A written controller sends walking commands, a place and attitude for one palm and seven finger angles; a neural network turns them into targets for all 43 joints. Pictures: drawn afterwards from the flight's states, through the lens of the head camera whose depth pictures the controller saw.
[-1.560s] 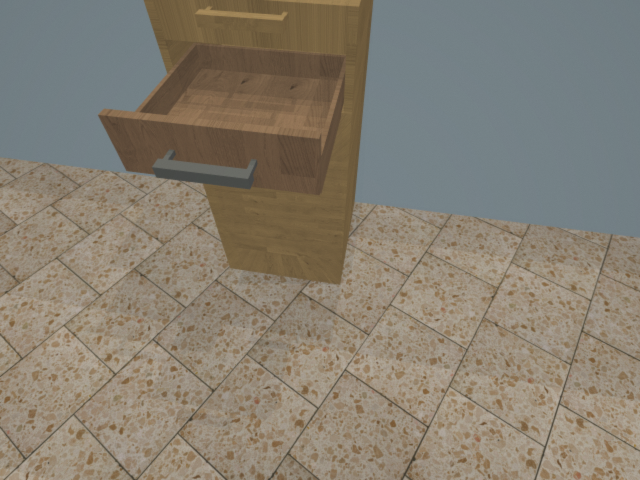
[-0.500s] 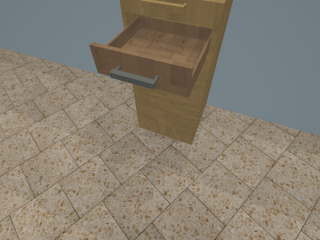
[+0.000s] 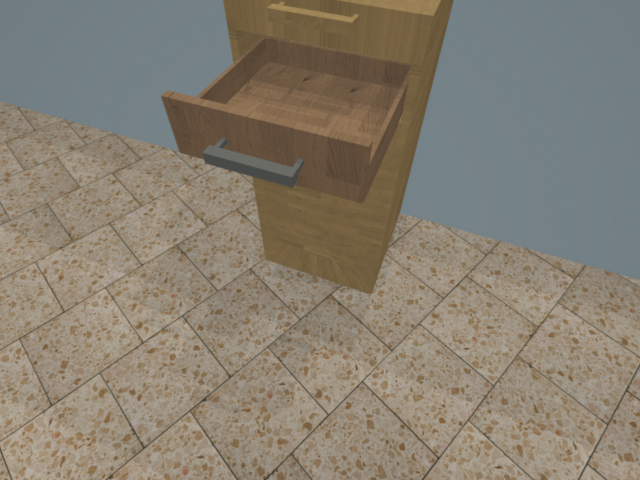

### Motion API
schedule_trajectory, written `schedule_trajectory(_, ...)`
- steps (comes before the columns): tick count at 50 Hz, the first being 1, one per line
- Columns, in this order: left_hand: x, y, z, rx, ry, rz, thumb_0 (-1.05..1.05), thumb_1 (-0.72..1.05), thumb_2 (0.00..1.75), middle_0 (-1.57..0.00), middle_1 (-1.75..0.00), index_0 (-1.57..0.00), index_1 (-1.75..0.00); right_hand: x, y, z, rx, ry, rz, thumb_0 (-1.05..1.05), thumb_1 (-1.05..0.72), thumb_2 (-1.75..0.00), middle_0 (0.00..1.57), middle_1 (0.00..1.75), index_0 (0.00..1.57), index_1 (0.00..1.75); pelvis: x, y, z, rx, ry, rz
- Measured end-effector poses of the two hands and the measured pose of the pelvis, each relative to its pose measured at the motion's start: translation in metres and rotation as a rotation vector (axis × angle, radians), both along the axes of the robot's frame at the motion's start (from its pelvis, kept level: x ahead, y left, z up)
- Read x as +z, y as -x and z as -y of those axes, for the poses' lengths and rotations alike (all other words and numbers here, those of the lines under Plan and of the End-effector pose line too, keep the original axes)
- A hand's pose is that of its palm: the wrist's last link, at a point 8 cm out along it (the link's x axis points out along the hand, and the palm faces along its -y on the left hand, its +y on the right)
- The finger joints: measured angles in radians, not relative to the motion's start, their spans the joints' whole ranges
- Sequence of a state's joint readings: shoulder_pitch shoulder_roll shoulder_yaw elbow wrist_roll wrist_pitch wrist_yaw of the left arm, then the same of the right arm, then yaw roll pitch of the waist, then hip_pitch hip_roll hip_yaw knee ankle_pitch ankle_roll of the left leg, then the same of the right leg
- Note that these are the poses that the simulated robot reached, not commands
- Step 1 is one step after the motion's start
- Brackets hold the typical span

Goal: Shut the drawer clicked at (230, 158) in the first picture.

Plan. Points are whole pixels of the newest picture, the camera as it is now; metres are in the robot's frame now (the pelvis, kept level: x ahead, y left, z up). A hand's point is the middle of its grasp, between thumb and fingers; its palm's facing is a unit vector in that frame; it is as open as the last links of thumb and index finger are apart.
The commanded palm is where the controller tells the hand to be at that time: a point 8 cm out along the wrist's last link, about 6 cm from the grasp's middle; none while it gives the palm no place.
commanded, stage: look at it before walking up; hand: left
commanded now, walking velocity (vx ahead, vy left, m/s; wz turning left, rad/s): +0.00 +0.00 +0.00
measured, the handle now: (255, 159) +0.61 +0.14 +0.03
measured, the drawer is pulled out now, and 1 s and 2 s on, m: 0.28 0.28 0.28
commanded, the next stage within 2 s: turn to face it in 0.38 s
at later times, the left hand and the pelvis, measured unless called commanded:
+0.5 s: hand out of the picture +0.08 +0.26 -0.16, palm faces -0.02 -0.95 -0.32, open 7.4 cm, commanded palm none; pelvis +0.00 +0.02 +0.00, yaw +0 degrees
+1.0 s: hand out of the picture +0.04 +0.19 -0.17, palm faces -0.13 -0.95 -0.27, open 7.4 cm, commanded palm none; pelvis -0.02 -0.01 -0.01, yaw -10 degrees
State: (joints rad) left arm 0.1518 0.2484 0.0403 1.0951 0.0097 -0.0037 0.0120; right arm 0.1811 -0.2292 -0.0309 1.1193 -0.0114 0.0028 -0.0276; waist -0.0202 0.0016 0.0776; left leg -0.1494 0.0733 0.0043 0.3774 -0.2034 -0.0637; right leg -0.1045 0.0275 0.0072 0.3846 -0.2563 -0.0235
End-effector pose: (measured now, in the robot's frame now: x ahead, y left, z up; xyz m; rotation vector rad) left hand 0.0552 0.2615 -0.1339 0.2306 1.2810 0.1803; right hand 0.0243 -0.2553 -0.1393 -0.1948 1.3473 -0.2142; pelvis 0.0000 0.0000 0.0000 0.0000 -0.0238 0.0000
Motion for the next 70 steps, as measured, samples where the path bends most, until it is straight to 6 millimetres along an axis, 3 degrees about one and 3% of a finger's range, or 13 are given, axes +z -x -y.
schedule_trajectory(30,0.01,-0.023,-0.051,-0.036,-0.063,0.032,0.0,0.91,0.9,-0.2,-0.3,-0.2,-0.3,0.022,-0.046,0.015,0.045,0.098,0.109,0.01,-0.91,-0.89,0.21,0.3,0.2,0.3,0.002,0.0,-0.021,-0.024,0.0,-0.004)
schedule_trajectory(38,-0.005,-0.017,-0.029,-0.079,-0.026,-0.027,0.0,0.91,0.9,-0.19,-0.3,-0.2,-0.3,0.001,-0.02,-0.005,-0.023,0.032,0.094,0.01,-0.91,-0.89,0.21,0.3,0.2,0.3,-0.008,0.009,-0.016,-0.093,-0.023,-0.01)
schedule_trajectory(45,-0.01,-0.004,0.008,-0.11,-0.028,-0.054,0.0,0.91,0.9,-0.2,-0.3,-0.2,-0.3,-0.03,0.016,0.004,-0.1,-0.034,0.021,0.01,-0.9,-0.89,0.21,0.3,0.21,0.3,-0.02,0.017,0.006,-0.137,-0.026,-0.004)
schedule_trajectory(50,-0.002,0.012,0.027,-0.104,-0.011,-0.116,0.0,0.91,0.9,-0.2,-0.3,-0.2,-0.3,-0.018,0.024,0.011,-0.141,-0.036,-0.003,0.01,-0.91,-0.89,0.21,0.3,0.2,0.3,-0.007,0.018,0.012,-0.166,-0.037,-0.024)
schedule_trajectory(54,0.0,0.014,0.036,-0.124,0.003,-0.138,0.0,0.91,0.9,-0.2,-0.3,-0.2,-0.3,-0.007,0.021,0.013,-0.169,-0.024,0.029,0.01,-0.91,-0.89,0.2,0.3,0.2,0.3,0.0,0.016,0.013,-0.203,-0.048,-0.033)
schedule_trajectory(62,-0.02,-0.013,0.03,-0.163,0.045,-0.097,0.0,0.91,0.9,-0.2,-0.3,-0.2,-0.3,0.003,0.011,0.009,-0.203,0.038,0.136,0.01,-0.91,-0.89,0.2,0.3,0.2,0.3,-0.009,0.011,0.002,-0.249,-0.001,-0.038)
schedule_trajectory(65,-0.024,-0.032,0.03,-0.182,0.05,-0.054,0.0,0.91,0.9,-0.2,-0.3,-0.2,-0.3,0.004,0.021,0.004,-0.199,0.046,0.124,0.01,-0.91,-0.89,0.2,0.3,0.2,0.3,-0.011,0.013,0.002,-0.262,-0.014,-0.019)
schedule_trajectory(70,-0.01,-0.062,0.043,-0.231,0.053,0.015,0.0,0.91,0.9,-0.19,-0.3,-0.19,-0.3,0.0,0.042,0.0,-0.201,0.001,0.075,0.01,-0.91,-0.89,0.21,0.3,0.2,0.3,-0.007,0.008,0.011,-0.274,-0.006,-0.019)
